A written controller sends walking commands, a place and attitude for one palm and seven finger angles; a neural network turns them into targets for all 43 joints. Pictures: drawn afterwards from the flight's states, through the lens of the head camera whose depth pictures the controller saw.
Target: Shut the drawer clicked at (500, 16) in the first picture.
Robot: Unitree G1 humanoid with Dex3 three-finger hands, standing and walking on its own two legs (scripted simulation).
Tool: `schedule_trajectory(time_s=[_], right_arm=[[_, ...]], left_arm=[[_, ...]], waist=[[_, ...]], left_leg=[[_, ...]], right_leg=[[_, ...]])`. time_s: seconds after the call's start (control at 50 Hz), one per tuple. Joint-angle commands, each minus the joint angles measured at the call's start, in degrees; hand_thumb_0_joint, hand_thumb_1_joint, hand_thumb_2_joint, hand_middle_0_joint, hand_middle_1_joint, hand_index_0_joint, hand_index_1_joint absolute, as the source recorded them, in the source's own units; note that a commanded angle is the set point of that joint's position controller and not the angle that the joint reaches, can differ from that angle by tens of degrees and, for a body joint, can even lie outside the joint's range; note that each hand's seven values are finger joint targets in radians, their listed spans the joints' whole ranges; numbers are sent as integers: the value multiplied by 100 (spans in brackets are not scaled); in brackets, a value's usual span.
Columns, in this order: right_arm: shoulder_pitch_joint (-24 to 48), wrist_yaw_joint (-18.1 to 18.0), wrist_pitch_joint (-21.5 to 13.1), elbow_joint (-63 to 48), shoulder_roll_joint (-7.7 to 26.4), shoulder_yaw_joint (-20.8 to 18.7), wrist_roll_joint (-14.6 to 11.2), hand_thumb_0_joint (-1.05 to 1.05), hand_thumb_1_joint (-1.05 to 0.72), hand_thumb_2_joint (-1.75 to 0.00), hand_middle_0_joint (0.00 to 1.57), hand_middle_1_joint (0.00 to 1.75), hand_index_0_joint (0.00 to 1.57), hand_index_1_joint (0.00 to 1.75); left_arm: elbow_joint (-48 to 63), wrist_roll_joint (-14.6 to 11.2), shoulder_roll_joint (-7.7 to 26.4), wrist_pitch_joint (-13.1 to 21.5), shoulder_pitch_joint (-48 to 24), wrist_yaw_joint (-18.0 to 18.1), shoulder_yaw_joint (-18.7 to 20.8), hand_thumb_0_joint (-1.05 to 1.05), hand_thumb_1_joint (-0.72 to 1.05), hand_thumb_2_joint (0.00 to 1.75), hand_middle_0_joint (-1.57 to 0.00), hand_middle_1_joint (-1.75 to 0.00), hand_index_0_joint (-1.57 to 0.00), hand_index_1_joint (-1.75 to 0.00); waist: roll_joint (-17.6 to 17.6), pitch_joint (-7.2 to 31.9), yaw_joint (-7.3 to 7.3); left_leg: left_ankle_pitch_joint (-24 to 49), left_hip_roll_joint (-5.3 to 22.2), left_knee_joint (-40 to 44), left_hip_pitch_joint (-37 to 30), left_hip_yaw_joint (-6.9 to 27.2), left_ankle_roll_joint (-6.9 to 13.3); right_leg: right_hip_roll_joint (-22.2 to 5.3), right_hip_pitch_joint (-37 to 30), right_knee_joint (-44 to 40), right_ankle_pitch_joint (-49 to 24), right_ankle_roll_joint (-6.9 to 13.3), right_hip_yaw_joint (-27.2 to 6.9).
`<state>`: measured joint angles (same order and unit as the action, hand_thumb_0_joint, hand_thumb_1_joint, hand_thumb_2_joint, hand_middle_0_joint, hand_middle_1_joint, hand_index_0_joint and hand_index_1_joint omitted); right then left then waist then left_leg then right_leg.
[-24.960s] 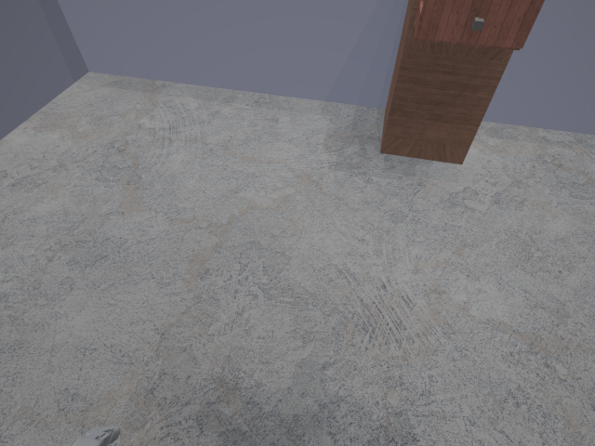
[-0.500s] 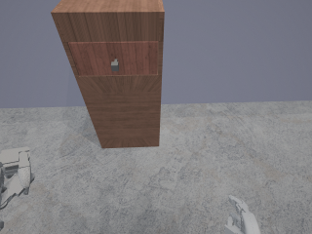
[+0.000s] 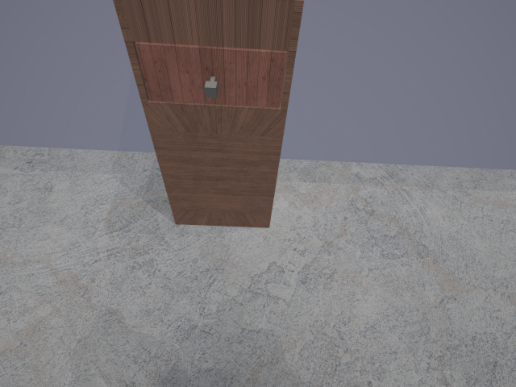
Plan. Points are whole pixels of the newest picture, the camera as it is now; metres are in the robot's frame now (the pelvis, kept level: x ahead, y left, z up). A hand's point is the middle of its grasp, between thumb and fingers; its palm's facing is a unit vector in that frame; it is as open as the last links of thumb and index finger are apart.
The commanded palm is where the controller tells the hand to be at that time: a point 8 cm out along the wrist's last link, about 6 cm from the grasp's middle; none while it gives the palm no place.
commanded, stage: let the arm hang, fingers relaxed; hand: left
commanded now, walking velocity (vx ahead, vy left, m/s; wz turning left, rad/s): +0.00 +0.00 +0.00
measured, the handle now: (211, 85) +0.82 +0.18 -0.01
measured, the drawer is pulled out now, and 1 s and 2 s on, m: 0.00 0.00 0.00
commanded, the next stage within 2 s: look to check the result in 0.68 s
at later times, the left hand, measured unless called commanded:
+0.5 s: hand out of the picture -0.02 +0.16 -0.17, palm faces +0.01 -0.99 -0.16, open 7.3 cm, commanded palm none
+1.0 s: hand out of the picture -0.03 +0.15 -0.17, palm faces +0.02 -0.98 -0.20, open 7.4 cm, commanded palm none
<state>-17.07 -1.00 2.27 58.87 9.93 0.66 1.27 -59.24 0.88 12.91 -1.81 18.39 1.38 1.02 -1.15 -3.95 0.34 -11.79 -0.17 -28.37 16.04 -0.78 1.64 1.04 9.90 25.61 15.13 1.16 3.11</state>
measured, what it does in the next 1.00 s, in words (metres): stands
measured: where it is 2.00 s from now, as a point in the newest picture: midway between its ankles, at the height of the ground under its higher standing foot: outside the picture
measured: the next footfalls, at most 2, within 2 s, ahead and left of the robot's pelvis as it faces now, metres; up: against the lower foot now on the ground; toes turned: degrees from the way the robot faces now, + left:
none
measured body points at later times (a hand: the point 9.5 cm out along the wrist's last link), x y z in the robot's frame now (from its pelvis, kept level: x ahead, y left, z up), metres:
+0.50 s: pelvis -0.01 +0.01 +0.00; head -0.01 +0.00 +0.45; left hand -0.02 +0.21 -0.16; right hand -0.04 -0.18 -0.17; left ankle +0.04 +0.10 -0.74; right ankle -0.01 -0.11 -0.74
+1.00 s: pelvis +0.00 -0.01 +0.00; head +0.01 -0.03 +0.45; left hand -0.03 +0.20 -0.15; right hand -0.04 -0.22 -0.16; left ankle +0.04 +0.10 -0.74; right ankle -0.01 -0.11 -0.74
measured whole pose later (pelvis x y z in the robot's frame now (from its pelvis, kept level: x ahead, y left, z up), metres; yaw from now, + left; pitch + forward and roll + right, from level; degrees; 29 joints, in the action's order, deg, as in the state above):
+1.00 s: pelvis +0.00 -0.01 +0.00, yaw -1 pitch -2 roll +0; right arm -18.9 -2.1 0.7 65.1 7.2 -0.7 0.8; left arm -66.9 0.5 6.9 0.4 17.8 2.2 0.6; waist 1.5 -3.2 -0.7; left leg -10.0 0.3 -24.5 12.8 -1.8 0.6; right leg 1.4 8.6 24.9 14.7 2.1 2.0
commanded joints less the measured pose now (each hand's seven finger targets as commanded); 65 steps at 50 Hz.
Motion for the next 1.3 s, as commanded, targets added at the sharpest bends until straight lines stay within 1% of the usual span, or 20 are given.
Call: schedule_trajectory(time_s=[0.0,0.02,0.14,0.16,0.2,0.24,0.34,0.36,0.48,0.54,0.56,0.58,0.78,0.8,0.9,0.98,1.04,1.06,1.16,1.28], right_arm=[[-229,-105,-205,-89,583,-177,-21,0,-90,-90,20,30,20,30],[-284,-111,-204,-33,583,-182,-36,0,-90,-90,20,30,20,30],[-602,-128,-188,319,354,-161,-35,0,-90,-90,20,30,20,30],[-614,-127,-188,363,334,-158,-33,0,-90,-90,20,30,20,30],[-675,-133,-189,425,294,-167,-29,0,-90,-90,20,30,20,30],[-712,-130,-188,463,209,-167,-22,0,-90,-90,20,30,20,30],[-757,-137,-200,491,102,-194,-16,0,-90,-90,20,30,20,30],[-792,-138,-207,499,78,-190,-15,0,-90,-90,20,30,20,30],[-774,-139,-222,479,14,-217,-8,0,-90,-90,20,30,20,30],[-801,-138,-217,475,-11,-222,-13,0,-90,-90,20,30,20,30],[-791,-141,-216,476,-5,-218,-10,0,-90,-90,20,30,20,30],[-794,-143,-226,486,-9,-217,-11,0,-90,-90,20,30,20,30],[-763,-156,-223,502,64,-216,-18,0,-90,-90,20,30,20,30],[-738,-158,-222,512,77,-212,-22,0,-90,-90,20,30,20,30],[-685,-159,-217,518,130,-219,-24,0,-90,-90,20,30,20,30],[-618,-155,-210,531,160,-210,-25,0,-90,-90,20,30,20,30],[-562,-155,-205,539,166,-215,-23,0,-90,-90,20,30,20,30],[-562,-153,-205,542,169,-209,-23,0,-90,-90,20,30,20,30],[-440,-168,-234,540,233,-202,-25,0,-90,-90,20,30,20,30],[-292,-177,-245,516,323,-215,-27,0,-90,-90,20,30,20,30]], left_arm=[[-131,-25,347,193,235,-4,29,0,90,90,-52,-65,-52,-65],[-211,-23,329,199,260,7,21,0,90,90,-48,-60,-48,-60],[-596,-27,125,189,468,60,-16,0,90,90,-24,-34,-24,-34],[-633,-30,87,188,507,67,-30,0,90,90,-20,-30,-20,-30],[-677,-31,19,187,551,85,-25,0,90,90,-20,-30,-20,-30],[-701,-23,-25,185,596,96,-12,0,90,90,-20,-30,-20,-30],[-717,-5,-139,185,631,115,13,0,90,90,-20,-30,-20,-30],[-696,-4,-162,187,610,118,21,0,90,90,-20,-30,-20,-30],[-645,0,-236,218,597,122,51,0,90,90,-20,-30,-20,-30],[-633,-3,-229,229,551,126,53,0,90,90,-20,-30,-20,-30],[-633,-7,-250,230,547,123,55,0,90,90,-20,-30,-20,-30],[-628,-7,-224,234,533,120,63,0,90,90,-20,-30,-20,-30],[-637,-26,-144,263,438,115,78,0,90,90,-20,-30,-20,-30],[-645,-31,-120,258,420,113,72,0,90,90,-20,-30,-20,-30],[-663,-34,-58,272,380,113,77,0,90,90,-20,-30,-20,-30],[-663,-42,-7,277,339,114,66,0,90,90,-20,-30,-20,-30],[-645,-38,17,274,295,113,77,0,90,90,-20,-30,-20,-30],[-641,-37,31,275,270,109,80,0,90,90,-20,-30,-20,-30],[-628,-42,54,285,198,102,83,0,90,90,-20,-30,-20,-30],[-614,-44,106,305,114,101,88,0,90,90,-20,-30,-20,-30]], waist=[[519,350,-32],[310,304,-33],[33,-96,-49],[64,-135,-50],[21,-155,-57],[160,-200,-54],[210,-328,-49],[149,-357,-55],[222,-354,-60],[104,-399,-75],[174,-392,-81],[251,-326,-82],[130,-212,-101],[199,-243,-97],[59,-223,-97],[51,-240,-87],[175,-257,-90],[115,-268,-95],[209,-149,-74],[90,-74,-70]], left_leg=[[-12,621,892,-432,677,137],[82,633,880,-476,664,142],[-232,598,1031,-346,589,142],[-239,580,1036,-377,569,139],[-359,586,1073,-385,597,144],[-428,573,1076,-333,567,144],[-607,579,1146,-223,588,141],[-620,584,1171,-174,612,145],[-493,539,1072,-218,508,121],[-418,524,1005,-204,481,108],[-411,520,1000,-233,473,104],[-345,513,988,-258,471,105],[51,516,845,-478,386,73],[33,516,848,-476,386,64],[184,522,802,-544,351,51],[297,513,759,-582,343,40],[302,522,748,-588,332,31],[280,522,764,-561,327,22],[564,561,780,-638,357,25],[775,575,764,-741,342,12]], right_leg=[[-578,84,-608,-208,220,-514],[-566,122,-609,-217,218,-517],[-587,303,-663,23,206,-516],[-590,367,-655,55,203,-533],[-568,437,-632,157,198,-545],[-573,473,-621,187,193,-535],[-540,589,-553,202,167,-533],[-525,578,-529,179,167,-541],[-541,655,-585,166,176,-586],[-546,687,-627,221,186,-609],[-543,705,-636,243,195,-626],[-550,650,-632,167,198,-631],[-587,550,-726,33,235,-670],[-587,563,-732,51,230,-672],[-612,503,-796,-3,241,-672],[-631,472,-846,-50,250,-697],[-641,469,-877,-35,250,-684],[-637,455,-888,-14,246,-691],[-628,280,-819,-418,234,-662],[-658,144,-816,-839,217,-637]])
